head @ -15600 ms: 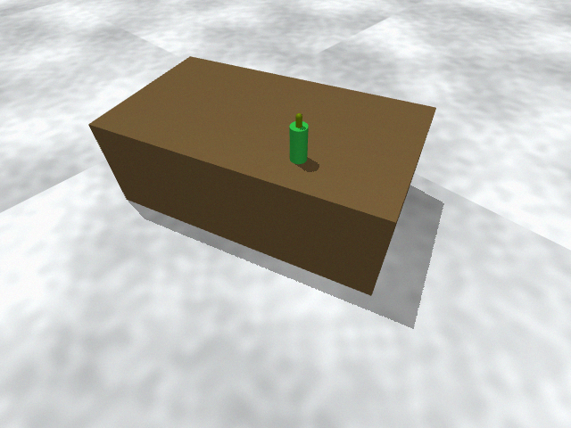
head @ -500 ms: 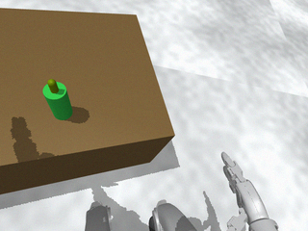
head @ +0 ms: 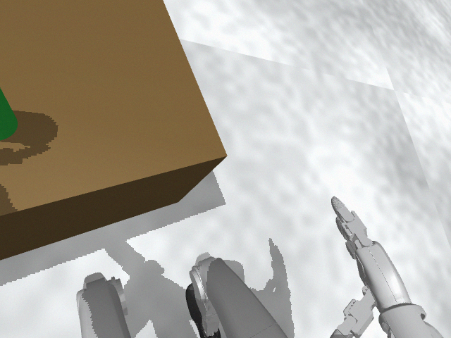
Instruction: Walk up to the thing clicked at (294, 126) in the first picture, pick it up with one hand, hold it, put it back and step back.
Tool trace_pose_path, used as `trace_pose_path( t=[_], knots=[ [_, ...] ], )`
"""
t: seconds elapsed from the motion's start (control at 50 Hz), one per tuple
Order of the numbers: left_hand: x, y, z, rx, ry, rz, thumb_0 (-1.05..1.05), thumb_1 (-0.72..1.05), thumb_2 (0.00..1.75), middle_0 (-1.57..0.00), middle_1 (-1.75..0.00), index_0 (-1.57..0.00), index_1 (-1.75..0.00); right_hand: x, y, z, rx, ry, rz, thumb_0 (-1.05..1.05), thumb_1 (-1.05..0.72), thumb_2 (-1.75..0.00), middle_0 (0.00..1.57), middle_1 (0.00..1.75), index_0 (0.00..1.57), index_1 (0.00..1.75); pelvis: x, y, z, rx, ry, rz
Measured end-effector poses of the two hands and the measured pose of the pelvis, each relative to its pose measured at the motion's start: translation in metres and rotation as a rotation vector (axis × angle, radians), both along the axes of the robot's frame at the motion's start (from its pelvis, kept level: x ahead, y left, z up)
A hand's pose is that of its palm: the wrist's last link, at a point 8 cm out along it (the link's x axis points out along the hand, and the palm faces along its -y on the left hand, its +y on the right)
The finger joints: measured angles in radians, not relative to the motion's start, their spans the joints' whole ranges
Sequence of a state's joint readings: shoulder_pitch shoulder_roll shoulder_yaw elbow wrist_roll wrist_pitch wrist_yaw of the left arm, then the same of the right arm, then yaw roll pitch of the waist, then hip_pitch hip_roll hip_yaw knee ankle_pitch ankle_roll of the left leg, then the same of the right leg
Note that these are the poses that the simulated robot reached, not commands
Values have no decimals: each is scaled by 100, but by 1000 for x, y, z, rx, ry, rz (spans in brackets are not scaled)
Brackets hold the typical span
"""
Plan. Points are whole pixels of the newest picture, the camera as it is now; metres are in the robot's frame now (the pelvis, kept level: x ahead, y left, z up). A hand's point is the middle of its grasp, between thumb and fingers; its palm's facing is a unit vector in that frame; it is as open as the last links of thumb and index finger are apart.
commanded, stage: close in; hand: left
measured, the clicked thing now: out of the picture +0.54 +0.26 -0.05
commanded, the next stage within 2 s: close in 0.90 s
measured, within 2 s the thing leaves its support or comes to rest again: neither
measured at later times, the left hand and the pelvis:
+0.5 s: hand out of the picture +0.54 +0.26 -0.05, palm faces +0.35 -0.94 +0.00, open 17.2 cm; pelvis +0.00 -0.01 -0.01, yaw +1 degrees
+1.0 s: hand out of the picture +0.52 +0.25 -0.04, palm faces +0.34 -0.94 +0.01, open 17.6 cm; pelvis +0.00 -0.01 +0.00, yaw +2 degrees
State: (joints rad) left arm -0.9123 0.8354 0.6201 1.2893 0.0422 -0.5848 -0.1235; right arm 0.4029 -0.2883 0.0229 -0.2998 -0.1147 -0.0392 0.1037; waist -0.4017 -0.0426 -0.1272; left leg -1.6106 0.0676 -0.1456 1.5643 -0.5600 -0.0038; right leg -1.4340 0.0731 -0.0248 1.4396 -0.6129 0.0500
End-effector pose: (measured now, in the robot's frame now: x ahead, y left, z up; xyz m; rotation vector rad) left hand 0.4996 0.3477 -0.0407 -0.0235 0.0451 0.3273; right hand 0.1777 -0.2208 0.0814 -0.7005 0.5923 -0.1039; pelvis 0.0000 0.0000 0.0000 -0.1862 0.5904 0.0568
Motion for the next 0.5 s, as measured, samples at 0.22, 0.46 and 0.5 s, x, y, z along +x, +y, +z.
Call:
trace_pose_path(
  t=[0.22, 0.46, 0.5],
  knots=[
    [22, -22, 0, -8, -21, 53, -1, -32, 28, -26, -28, -27, -27, -9, -14, 3, -26, -10, -41, -1, 54, -5, 7, 6, 6, 6, 0, -8, -15, 7, 17, -9],
    [3, -40, -8, 7, 54, 32, -1, -51, 10, -11, -11, -12, -10, 5, -12, 7, 20, -42, 18, -1, 53, -5, 7, 6, 6, 6, 2, -14, -11, 22, 3, -2],
    [0, -43, -10, -1, 44, 34, -1, -54, 8, -10, -10, -11, -9, 8, -11, 11, 18, -56, 33, -1, 53, -5, 7, 6, 6, 6, 2, -15, -11, 26, 0, 1]
  ],
)
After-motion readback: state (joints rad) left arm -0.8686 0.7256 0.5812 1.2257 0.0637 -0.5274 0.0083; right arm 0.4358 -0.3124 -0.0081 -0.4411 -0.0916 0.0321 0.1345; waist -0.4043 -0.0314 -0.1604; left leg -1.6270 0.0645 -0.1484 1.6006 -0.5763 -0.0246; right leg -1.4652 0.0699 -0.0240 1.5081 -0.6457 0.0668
